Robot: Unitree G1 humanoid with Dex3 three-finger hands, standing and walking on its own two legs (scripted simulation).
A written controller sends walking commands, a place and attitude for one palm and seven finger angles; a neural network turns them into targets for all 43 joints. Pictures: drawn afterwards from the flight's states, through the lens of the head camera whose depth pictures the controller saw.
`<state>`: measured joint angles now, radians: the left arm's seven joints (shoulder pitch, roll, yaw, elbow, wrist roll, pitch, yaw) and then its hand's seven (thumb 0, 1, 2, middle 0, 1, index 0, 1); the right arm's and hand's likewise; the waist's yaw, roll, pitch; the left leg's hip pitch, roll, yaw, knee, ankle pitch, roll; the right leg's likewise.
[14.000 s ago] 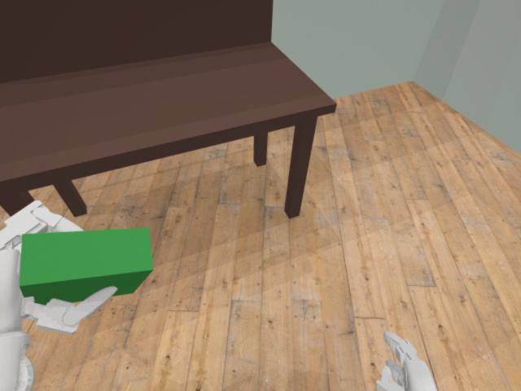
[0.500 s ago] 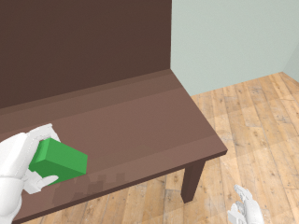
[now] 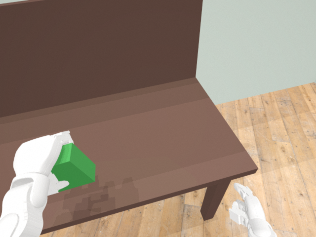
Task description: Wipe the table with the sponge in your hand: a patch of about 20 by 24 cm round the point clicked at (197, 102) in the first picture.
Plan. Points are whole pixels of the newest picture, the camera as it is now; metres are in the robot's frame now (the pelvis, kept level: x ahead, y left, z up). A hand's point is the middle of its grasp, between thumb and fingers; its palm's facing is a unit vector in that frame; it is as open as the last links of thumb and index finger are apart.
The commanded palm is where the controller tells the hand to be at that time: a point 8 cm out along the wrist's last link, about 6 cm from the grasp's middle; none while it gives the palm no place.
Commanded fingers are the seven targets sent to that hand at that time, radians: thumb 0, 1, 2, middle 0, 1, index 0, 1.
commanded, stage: turn the palm down, sponge in hand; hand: left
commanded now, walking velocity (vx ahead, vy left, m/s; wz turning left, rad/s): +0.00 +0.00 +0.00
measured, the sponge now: (65, 173) +0.22 +0.28 +0.05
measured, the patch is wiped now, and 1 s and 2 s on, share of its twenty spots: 0.00 0.00 0.00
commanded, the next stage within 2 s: move the sponge above the wiping area in 0.60 s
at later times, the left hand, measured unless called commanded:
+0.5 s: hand (58, 161) +0.23 +0.29 +0.09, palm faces +0.01 -0.08 -1.00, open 9.4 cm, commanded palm +0.20 +0.28 +0.15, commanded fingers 0.00 0.10 1.30 -1.20 -1.60 -1.20 -1.60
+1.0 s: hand (67, 164) +0.23 +0.27 +0.08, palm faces +0.00 -0.09 -1.00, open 9.4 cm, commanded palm +0.20 +0.27 +0.14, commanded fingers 0.00 0.10 1.30 -1.20 -1.60 -1.20 -1.60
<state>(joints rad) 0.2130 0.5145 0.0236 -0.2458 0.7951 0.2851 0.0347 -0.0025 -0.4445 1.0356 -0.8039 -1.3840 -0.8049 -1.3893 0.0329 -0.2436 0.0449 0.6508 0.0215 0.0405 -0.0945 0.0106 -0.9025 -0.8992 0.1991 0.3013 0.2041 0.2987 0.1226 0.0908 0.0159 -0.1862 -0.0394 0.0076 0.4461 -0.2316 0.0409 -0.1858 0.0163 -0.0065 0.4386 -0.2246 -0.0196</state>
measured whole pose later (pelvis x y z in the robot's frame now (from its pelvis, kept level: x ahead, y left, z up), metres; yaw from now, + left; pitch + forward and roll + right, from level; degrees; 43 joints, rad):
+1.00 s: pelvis +0.00 -0.01 +0.00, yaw +0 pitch -2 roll +0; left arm 0.10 0.46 -0.07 -0.08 0.92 0.32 0.03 0.00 -0.44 1.04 -0.80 -1.39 -0.80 -1.39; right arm 0.01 -0.26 0.03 0.70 0.03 0.04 -0.07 0.01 -0.90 -0.90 0.20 0.30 0.20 0.30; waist 0.13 0.10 0.02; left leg -0.15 -0.03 0.01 0.39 -0.20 0.03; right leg -0.16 0.03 0.00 0.40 -0.20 -0.04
